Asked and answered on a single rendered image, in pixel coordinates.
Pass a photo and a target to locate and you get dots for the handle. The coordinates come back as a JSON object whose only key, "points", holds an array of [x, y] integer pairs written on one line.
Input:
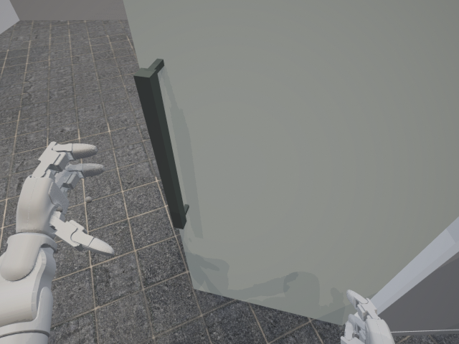
{"points": [[149, 93]]}

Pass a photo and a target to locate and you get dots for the robot right hand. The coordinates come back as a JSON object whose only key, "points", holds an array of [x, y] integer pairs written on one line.
{"points": [[373, 331]]}

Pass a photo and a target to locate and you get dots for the left robot forearm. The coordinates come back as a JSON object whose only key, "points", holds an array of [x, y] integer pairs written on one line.
{"points": [[27, 268]]}

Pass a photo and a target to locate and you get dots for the fridge door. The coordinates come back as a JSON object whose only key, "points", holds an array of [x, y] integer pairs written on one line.
{"points": [[316, 142]]}

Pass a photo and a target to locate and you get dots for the robot left hand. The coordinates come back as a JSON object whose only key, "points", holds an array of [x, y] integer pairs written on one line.
{"points": [[43, 191]]}

